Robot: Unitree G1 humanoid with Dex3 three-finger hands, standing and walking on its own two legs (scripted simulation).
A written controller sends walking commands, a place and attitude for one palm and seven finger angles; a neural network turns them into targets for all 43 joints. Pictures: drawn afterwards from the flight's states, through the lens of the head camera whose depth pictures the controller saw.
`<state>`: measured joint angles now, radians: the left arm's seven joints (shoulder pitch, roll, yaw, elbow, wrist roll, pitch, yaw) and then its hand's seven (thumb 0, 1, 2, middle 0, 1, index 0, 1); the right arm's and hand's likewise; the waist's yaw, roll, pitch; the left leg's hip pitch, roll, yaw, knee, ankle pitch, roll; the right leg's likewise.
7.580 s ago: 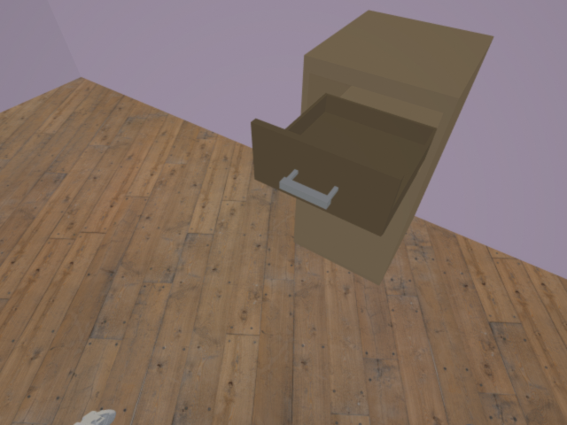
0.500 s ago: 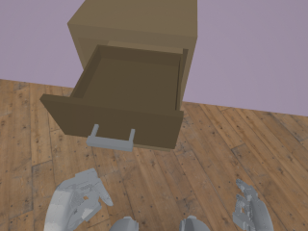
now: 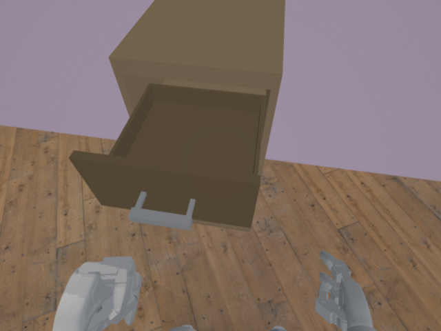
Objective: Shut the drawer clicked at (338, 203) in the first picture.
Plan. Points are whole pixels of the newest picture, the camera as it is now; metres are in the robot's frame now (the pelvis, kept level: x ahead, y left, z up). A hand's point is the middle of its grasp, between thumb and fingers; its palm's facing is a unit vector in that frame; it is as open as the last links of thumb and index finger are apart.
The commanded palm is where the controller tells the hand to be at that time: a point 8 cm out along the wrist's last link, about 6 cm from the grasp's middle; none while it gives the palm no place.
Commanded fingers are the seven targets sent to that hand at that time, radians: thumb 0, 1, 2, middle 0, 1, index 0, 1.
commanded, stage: raise the hand and make a fist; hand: left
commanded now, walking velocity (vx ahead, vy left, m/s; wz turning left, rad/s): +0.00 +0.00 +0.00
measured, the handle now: (163, 209) +0.34 +0.15 -0.01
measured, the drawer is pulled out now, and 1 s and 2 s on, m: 0.27 0.27 0.27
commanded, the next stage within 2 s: bring the fist close to the handle in 0.36 s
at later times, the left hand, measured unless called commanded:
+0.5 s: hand (135, 300) +0.16 +0.13 +0.09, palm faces -0.05 -1.00 -0.03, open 3.3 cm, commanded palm +0.12 +0.19 +0.09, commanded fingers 0.00 0.90 0.90 -1.40 -1.60 -1.40 -1.60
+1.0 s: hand (151, 280) +0.20 +0.13 +0.03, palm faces -0.07 -1.00 -0.02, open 3.3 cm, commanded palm +0.17 +0.19 +0.04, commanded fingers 0.00 0.90 0.90 -1.40 -1.60 -1.40 -1.60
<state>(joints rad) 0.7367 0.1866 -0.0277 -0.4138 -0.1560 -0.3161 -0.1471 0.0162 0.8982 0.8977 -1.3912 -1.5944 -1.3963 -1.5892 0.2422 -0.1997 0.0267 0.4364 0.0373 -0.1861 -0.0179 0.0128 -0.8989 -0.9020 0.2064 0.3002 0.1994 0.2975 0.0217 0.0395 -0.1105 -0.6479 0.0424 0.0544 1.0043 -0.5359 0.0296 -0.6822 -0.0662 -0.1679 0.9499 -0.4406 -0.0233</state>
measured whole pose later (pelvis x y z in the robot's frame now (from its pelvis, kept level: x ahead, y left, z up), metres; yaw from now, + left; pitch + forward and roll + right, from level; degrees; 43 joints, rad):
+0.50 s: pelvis +0.00 +0.00 +0.01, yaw +0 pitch +9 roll -2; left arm 0.73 0.16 -0.02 -0.36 -0.17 -0.34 -0.18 0.02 0.90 0.90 -1.40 -1.60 -1.40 -1.60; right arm 0.23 -0.22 0.01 0.49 0.04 -0.25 -0.02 0.01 -0.90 -0.90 0.20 0.30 0.20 0.30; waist 0.01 0.04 -0.10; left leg -0.61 0.04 0.06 0.96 -0.51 0.03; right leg -0.65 -0.06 -0.17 0.91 -0.42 -0.03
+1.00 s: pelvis -0.01 +0.00 -0.01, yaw +0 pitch +14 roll -2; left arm 0.51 0.16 -0.01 -0.17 -0.15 -0.37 -0.14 0.02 0.90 0.90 -1.40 -1.60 -1.40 -1.60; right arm 0.25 -0.23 0.01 0.49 0.02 -0.21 -0.02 0.01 -0.90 -0.90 0.21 0.30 0.20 0.30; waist -0.02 0.02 -0.11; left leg -0.78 0.04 0.06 1.08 -0.55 0.03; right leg -0.82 -0.07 -0.16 1.03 -0.46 -0.03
